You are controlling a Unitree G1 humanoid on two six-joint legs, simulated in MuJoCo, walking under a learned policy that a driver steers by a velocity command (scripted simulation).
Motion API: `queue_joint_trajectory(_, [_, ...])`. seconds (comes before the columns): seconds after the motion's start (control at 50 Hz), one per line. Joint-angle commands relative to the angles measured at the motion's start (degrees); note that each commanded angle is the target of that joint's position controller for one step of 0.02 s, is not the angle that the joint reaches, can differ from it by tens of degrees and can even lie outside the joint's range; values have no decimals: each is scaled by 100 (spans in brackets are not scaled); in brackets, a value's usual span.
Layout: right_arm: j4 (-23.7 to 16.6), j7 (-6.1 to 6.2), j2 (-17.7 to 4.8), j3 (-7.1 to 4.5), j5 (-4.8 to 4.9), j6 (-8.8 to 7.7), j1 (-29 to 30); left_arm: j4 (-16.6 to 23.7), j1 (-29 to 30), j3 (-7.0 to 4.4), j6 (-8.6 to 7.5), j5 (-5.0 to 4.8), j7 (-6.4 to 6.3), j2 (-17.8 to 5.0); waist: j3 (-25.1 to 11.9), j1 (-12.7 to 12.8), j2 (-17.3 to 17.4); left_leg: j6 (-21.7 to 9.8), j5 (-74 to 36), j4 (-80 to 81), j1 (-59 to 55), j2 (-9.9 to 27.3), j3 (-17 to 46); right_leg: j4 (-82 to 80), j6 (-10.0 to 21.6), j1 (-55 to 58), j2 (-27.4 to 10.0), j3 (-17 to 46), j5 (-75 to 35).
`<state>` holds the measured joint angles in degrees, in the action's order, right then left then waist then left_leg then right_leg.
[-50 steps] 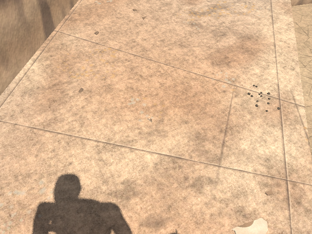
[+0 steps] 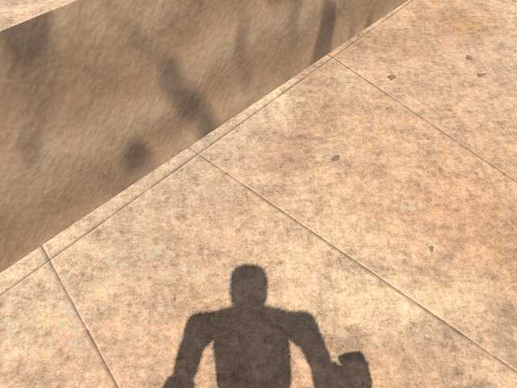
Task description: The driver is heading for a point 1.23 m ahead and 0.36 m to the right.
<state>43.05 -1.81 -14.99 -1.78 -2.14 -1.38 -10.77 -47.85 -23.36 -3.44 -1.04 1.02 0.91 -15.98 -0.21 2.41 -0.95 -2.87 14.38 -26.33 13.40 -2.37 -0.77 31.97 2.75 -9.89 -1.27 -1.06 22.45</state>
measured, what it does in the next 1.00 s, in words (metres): walks ahead: right foot, then left foot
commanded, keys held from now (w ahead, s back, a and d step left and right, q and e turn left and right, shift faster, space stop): w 0.72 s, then w+e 0.28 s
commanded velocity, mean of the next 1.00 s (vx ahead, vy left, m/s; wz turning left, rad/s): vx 0.48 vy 0.00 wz -0.04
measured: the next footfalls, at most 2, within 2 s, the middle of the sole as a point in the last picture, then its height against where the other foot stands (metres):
right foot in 0.44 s outside the picture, level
left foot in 0.98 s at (246, 327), level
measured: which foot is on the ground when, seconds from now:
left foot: down 0.00-0.46, up 0.48-0.96, down 0.98-1.00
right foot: up 0.00-0.42, down 0.44-1.00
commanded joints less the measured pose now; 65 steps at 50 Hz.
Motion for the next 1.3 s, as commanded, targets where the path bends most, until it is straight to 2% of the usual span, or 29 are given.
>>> queue_joint_trajectory(0.02, [223,163,-1462,-401,29,-105,-1713,888,1122,-88,-137,88,0,-656,366,-965,967,-1171,2917,1888,-2103,2492,3764,2463,300,-3626,22,164,799])
queue_joint_trajectory(0.06, [59,115,-826,-201,49,-162,-932,646,862,-106,-165,14,136,-623,644,-466,655,-903,1959,1938,-1545,1819,2683,2565,257,-3364,-260,316,-154])
queue_joint_trajectory(0.1, [82,148,-639,-132,79,-248,-826,497,763,-93,-132,108,193,-550,523,-332,688,-747,514,2022,-1420,1420,1858,2546,88,-3048,-340,148,-695])
queue_joint_trajectory(0.16, [307,132,-656,-138,164,-334,-1125,558,1038,-49,-87,154,219,-392,455,-313,606,-835,-1066,1978,-1441,1279,1292,2552,-120,-3185,-357,-20,-1125])
queue_joint_trajectory(0.22, [514,132,-574,-107,169,-347,-1386,780,1706,15,-68,140,224,-278,595,-424,587,-885,-1842,1979,-1376,1200,963,1971,-271,-3318,-358,-148,-1490])
queue_joint_trajectory(0.34, [862,187,-752,-129,136,-363,-1668,1080,2529,107,-76,79,217,-205,744,-525,578,-770,-2843,1867,-1501,1385,724,450,8,-2512,-117,-346,-1867])
queue_joint_trajectory(0.38, [932,217,-824,-136,126,-356,-1558,1018,2288,79,-96,78,150,-266,607,-334,570,-650,-4038,1420,-1676,1435,594,176,220,-1922,87,-423,-1593])
queue_joint_trajectory(0.42, [1004,236,-941,-163,96,-319,-1464,637,1122,-29,-148,84,26,-462,-99,210,518,-472,-5480,-102,-1687,1287,372,-177,452,-436,463,-547,-1346])
queue_joint_trajectory(0.44, [996,238,-909,-143,115,-312,-1461,338,158,-116,-209,162,-53,-672,-663,598,377,-383,-4693,-1397,-940,1058,217,-314,626,992,176,-242,-1351])
queue_joint_trajectory(0.46, [779,209,-422,-21,209,-322,-1753,248,-610,-256,-242,305,-134,-1273,-1535,653,-585,-222,-2075,-3467,535,507,-78,-507,1026,2556,-1510,1844,-232])
queue_joint_trajectory(0.48, [842,188,-409,-68,257,-322,-2086,176,-553,-284,-197,145,-76,-1377,-2005,378,-1375,-147,1450,-4869,1746,-406,299,-1526,1547,2963,-2353,4393,-199])
queue_joint_trajectory(0.5, [777,195,-749,-153,115,-302,-1576,244,130,-237,-175,-8,-44,-1099,-1005,171,-595,-233,1031,-5113,2229,59,645,-1653,1402,2138,-2065,3720,77])
queue_joint_trajectory(0.52, [699,147,-688,-135,104,-331,-1194,311,627,-133,-203,-31,-24,-695,-333,37,-225,-257,549,-4842,2207,315,553,-1790,1305,1277,-1852,2864,-171])
queue_joint_trajectory(0.54, [699,120,-535,-107,113,-326,-1073,272,831,-62,-245,2,-11,-447,31,-133,-87,-258,315,-4451,2000,535,463,-2003,1133,652,-1551,2250,-658])
queue_joint_trajectory(0.58, [794,58,-378,-72,-2,-177,-1209,122,852,-1,-335,-4,-25,-285,185,-385,-259,-156,185,-4021,1501,707,383,-2228,939,-2,-1181,1509,-1362])
queue_joint_trajectory(0.62, [797,2,-282,-58,-16,-94,-1137,-41,607,-16,-436,-33,-13,-336,197,-439,-219,-70,41,-3826,1542,737,255,-2386,998,-77,-1094,1201,-1919])
queue_joint_trajectory(0.76, [254,-52,-152,19,12,-92,650,-492,-113,10,-462,-97,-12,-320,591,-120,-151,243,-1410,-1835,2279,817,-155,-2593,877,293,-715,524,-2817])
queue_joint_trajectory(0.84, [49,-22,-163,57,41,-122,1301,-673,-503,-2,-424,-57,-75,-444,543,89,-194,275,-1611,-1011,2128,579,-217,-2229,880,836,-822,711,-3464])
queue_joint_trajectory(0.9, [-74,20,-301,23,62,-189,1421,-711,-477,-31,-375,-7,-142,-556,511,24,-262,163,-1144,-661,1936,471,-101,-1822,861,1267,-1002,985,-4000])
queue_joint_trajectory(0.94, [57,95,-490,-55,85,-261,837,-682,-260,-79,-360,29,-173,-674,283,-292,-333,23,-568,-299,996,267,-107,-1200,705,1203,-972,1045,-4644])
queue_joint_trajectory(0.96, [305,159,-621,-126,58,-326,36,-672,-173,-81,-356,7,-149,-670,-134,-632,-183,-107,-630,73,-71,177,-167,-309,603,979,-737,886,-4807])
queue_joint_trajectory(0.98, [503,252,-956,-237,-69,-398,-944,-557,-105,-43,-378,-52,-120,-516,-826,-1000,150,-347,-326,139,-1567,883,507,1052,497,105,-417,681,-3801])
queue_joint_trajectory(1.0, [447,314,-1588,-404,-221,-376,-1461,-313,-603,96,-374,-284,-102,173,-1784,-886,1284,-909,439,354,-3407,2667,2865,3089,213,-1845,430,120,-862])
queue_joint_trajectory(1.02, [415,283,-1335,-377,-86,-278,-1137,-361,-584,-13,-313,-160,-146,-278,-1800,-762,1240,-1099,764,1042,-3055,2919,4053,3811,282,-2539,501,366,765])
queue_joint_trajectory(1.04, [348,267,-853,-258,-10,-256,-642,-380,-241,-99,-252,-77,-142,-476,-849,-549,649,-932,1061,1120,-2230,2632,3122,3949,325,-2704,109,525,301])
queue_joint_trajectory(1.06, [320,246,-521,-181,30,-284,-298,-348,22,-88,-242,-60,-84,-357,-311,-454,415,-795,626,1312,-1493,2348,2317,3736,301,-2597,-102,499,-133])
queue_joint_trajectory(1.1, [425,273,-303,-120,70,-355,-208,-325,128,-96,-117,61,10,-179,102,-233,657,-513,-246,1590,-695,1907,1225,3403,209,-2269,-330,433,-431])
queue_joint_trajectory(1.18, [612,232,-385,-173,137,-533,-461,-103,520,-88,67,111,150,-15,181,-107,565,-546,-1252,1834,-581,1809,300,3310,52,-2565,-435,330,-1025])
queue_joint_trajectory(1.3, [811,223,-433,-203,94,-538,-783,404,1790,9,54,98,286,63,471,-301,520,-497,-1902,1869,-755,1588,-744,1579,-31,-2761,-409,-49,-2261])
